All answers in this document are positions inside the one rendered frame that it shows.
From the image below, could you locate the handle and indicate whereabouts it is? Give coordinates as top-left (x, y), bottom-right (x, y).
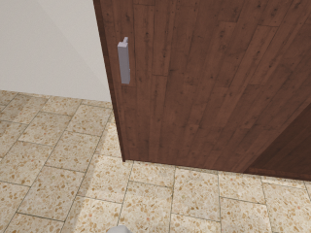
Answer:
top-left (118, 37), bottom-right (130, 84)

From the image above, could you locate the wardrobe door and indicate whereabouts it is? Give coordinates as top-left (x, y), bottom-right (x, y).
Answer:
top-left (249, 103), bottom-right (311, 175)
top-left (100, 0), bottom-right (311, 173)

